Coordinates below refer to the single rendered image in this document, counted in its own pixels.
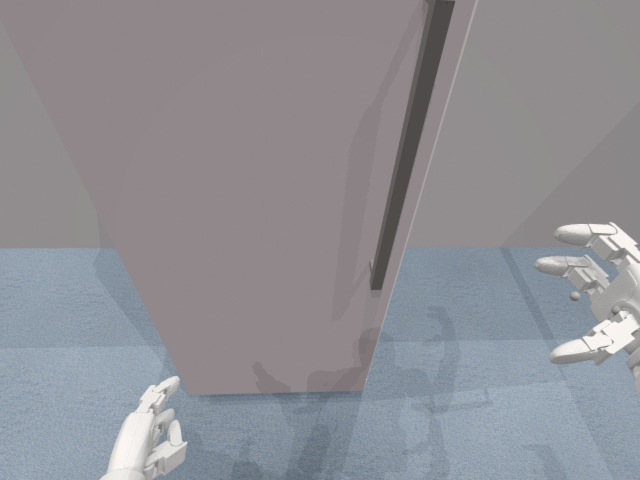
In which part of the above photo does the robot left hand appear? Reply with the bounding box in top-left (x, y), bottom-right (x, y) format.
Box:
top-left (107, 376), bottom-right (187, 480)

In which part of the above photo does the fridge door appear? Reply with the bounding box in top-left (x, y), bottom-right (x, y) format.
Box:
top-left (0, 0), bottom-right (476, 395)

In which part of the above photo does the robot right hand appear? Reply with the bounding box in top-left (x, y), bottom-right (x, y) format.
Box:
top-left (534, 222), bottom-right (640, 366)

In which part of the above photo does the handle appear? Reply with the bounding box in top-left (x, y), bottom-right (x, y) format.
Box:
top-left (369, 0), bottom-right (455, 290)

